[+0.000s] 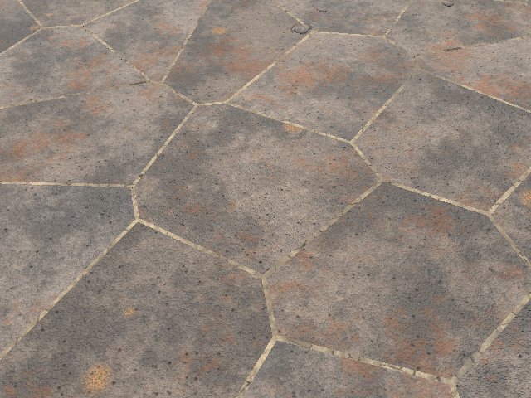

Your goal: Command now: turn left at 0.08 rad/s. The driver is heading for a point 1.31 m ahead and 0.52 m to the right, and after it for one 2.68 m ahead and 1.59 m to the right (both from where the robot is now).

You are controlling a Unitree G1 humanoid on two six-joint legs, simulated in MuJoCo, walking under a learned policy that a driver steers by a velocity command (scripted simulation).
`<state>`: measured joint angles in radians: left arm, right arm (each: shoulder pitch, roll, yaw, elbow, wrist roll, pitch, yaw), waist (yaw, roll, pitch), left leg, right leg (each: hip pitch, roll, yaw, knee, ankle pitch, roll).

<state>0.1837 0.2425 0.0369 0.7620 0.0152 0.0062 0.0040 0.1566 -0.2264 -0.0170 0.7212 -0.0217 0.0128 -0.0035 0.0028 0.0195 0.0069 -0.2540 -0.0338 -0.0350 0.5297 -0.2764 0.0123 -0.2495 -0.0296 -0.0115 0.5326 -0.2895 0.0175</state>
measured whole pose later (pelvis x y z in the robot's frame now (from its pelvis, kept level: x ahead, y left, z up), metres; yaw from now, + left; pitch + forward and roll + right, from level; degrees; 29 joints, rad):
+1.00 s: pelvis +0.01 -0.03 +0.01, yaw +0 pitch -1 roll +0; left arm 0.21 0.22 0.01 1.04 0.00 -0.01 0.03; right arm 0.20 -0.21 -0.04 1.10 0.00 0.02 -0.05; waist 0.00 0.00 0.04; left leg -0.17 0.01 -0.06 0.44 -0.25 -0.04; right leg -0.17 0.02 -0.03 0.46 -0.27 -0.03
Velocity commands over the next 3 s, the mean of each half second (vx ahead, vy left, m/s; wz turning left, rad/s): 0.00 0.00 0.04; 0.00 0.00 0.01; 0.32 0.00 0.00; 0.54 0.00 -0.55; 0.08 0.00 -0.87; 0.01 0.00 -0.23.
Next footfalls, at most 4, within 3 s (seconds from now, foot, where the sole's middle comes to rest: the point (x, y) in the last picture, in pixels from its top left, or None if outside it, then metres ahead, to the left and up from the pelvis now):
1.50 left None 0.12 0.15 -0.77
1.92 right None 0.47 -0.06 -0.77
2.40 left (259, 355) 0.63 0.07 -0.77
2.80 right None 0.38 -0.03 -0.77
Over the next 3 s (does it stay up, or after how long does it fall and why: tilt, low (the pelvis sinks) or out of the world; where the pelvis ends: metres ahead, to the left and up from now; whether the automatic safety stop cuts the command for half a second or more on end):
stays up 0.46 0.04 0.00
